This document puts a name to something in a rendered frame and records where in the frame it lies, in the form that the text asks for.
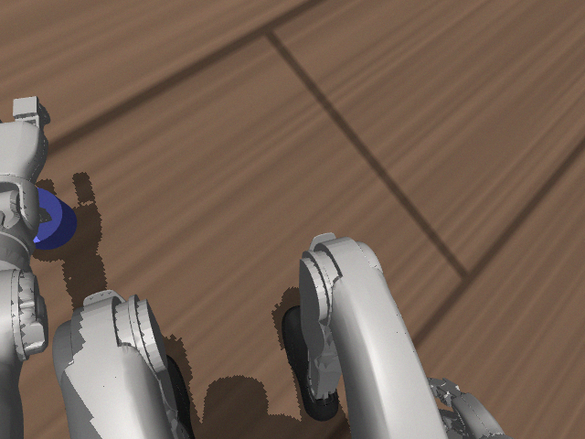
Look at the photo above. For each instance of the left robot arm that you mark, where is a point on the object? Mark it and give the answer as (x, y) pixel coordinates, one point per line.
(23, 313)

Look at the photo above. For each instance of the right robot hand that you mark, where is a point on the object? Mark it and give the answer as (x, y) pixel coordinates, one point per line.
(469, 419)

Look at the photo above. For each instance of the tin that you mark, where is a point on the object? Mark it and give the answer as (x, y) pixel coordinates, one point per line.
(61, 228)

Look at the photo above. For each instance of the right robot foot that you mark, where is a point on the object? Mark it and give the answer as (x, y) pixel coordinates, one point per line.
(297, 354)

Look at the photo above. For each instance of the left robot foot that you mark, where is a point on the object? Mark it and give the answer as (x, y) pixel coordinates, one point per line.
(181, 398)

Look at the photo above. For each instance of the left robot hand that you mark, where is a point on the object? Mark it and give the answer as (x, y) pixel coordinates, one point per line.
(23, 145)

